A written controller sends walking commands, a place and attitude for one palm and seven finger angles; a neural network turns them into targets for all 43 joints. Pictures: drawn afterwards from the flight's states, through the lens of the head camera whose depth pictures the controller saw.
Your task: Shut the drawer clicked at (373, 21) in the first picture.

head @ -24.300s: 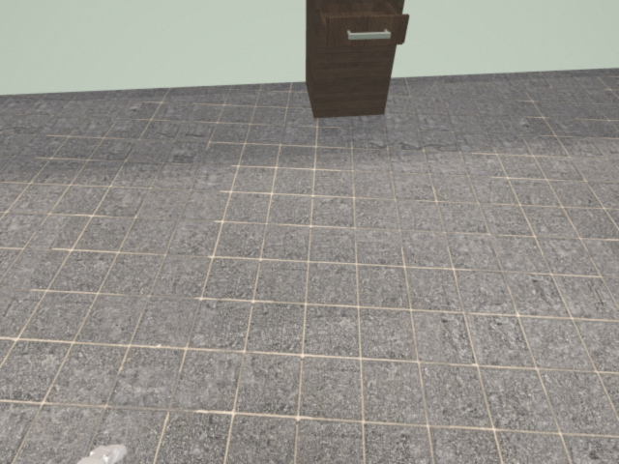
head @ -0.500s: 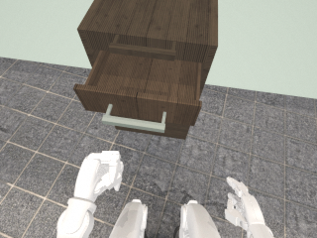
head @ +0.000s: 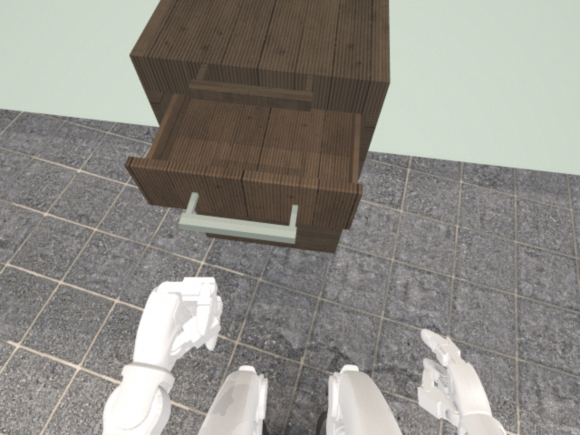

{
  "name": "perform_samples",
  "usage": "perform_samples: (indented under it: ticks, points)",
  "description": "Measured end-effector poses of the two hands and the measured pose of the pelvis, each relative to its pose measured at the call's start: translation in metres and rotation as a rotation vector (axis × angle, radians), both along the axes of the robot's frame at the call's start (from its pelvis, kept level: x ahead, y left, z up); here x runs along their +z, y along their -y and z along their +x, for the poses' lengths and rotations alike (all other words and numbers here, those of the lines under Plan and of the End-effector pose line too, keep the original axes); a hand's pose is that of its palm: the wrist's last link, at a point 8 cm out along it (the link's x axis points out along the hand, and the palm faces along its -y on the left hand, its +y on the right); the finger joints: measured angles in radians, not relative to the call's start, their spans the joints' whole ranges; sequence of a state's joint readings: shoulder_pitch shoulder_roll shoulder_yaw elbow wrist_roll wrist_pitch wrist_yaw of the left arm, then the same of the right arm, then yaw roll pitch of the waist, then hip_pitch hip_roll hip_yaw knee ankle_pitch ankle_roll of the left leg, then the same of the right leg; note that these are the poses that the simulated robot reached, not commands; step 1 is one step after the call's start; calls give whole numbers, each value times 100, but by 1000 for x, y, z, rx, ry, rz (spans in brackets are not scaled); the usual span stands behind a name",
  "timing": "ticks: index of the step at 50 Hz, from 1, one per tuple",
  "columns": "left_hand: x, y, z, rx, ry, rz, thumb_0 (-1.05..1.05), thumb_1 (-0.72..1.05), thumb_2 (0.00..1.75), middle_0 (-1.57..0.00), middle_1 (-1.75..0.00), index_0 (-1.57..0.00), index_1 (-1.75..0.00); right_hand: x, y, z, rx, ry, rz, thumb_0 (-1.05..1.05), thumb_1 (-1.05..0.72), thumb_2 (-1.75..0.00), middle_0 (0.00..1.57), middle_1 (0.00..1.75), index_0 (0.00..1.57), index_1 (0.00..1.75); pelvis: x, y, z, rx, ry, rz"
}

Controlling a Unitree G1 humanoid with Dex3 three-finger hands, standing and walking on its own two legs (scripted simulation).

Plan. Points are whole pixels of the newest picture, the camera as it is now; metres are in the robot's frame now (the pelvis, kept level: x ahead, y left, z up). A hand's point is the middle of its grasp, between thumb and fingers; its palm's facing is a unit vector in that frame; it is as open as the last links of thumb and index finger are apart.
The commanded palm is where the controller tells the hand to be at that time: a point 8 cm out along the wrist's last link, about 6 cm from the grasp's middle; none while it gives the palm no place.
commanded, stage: bring the fist close to the handle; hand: left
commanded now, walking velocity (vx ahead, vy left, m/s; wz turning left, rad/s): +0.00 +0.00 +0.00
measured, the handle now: (241, 216) +0.46 +0.11 -0.07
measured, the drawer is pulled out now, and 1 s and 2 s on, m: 0.17 0.17 0.14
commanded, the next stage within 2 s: push the drawer shut in 1.34 s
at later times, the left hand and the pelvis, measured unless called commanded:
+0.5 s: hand (236, 299) +0.30 +0.09 -0.04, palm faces -0.15 -0.99 -0.01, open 3.3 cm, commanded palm +0.30 +0.14 -0.03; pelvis -0.01 +0.00 -0.03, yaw +0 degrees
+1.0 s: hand (256, 278) +0.35 +0.07 -0.08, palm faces -0.15 -0.99 -0.02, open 3.3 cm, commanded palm +0.33 +0.12 -0.07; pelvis -0.02 +0.00 -0.07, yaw +0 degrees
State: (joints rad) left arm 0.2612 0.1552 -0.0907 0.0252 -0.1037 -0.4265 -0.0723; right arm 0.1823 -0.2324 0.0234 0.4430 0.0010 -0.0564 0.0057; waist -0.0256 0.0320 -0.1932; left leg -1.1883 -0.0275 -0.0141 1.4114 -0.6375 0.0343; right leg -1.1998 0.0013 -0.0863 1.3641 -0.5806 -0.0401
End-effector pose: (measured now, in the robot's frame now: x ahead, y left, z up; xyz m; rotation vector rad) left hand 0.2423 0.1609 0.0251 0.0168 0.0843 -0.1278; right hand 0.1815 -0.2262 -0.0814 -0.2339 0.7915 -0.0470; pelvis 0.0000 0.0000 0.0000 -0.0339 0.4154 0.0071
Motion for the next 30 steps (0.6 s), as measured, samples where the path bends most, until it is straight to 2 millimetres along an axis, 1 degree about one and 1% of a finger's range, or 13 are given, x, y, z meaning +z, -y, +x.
perform_samples:
  ticks: [3, 7, 11, 15, 21, 30]
  points:
    - [-6, 2, 3, -1, -4, 0, 2, 90, 90, -140, -160, -139, -160, -2, -1, 2, 11, 1, 0, 1, -91, -90, 20, 30, 20, 30, -2, 1, 0, 2, -7, 0]
    - [-19, 6, 14, -13, -1, -2, 2, 90, 90, -140, -160, -139, -160, -10, 0, 4, 21, -7, -7, 1, -90, -90, 20, 30, 20, 30, -9, 1, -2, 4, -21, -1]
    - [-27, 9, 24, -19, 13, -8, 2, 90, 90, -140, -160, -139, -160, -19, 2, 2, 18, -25, -9, 1, -90, -90, 20, 30, 20, 30, -15, 2, -3, 2, -34, 0]
    - [-33, 11, 30, -19, 13, -11, 2, 90, 90, -140, -160, -139, -160, -27, 4, -3, 12, -52, -5, 1, -91, -90, 20, 30, 20, 30, -20, 2, -4, -1, -44, 2]
    - [-49, 12, 37, -19, 0, -2, 2, 90, 90, -140, -160, -139, -160, -41, 6, -12, 8, -95, -11, 1, -91, -90, 20, 30, 20, 30, -28, 2, -7, 0, -61, 1]
    - [-65, 19, 62, -32, 29, -2, 2, 90, 90, -140, -160, -139, -160, -63, 10, -27, -7, -153, -18, 1, -91, -90, 20, 30, 20, 30, -42, 0, -13, -1, -94, -2]
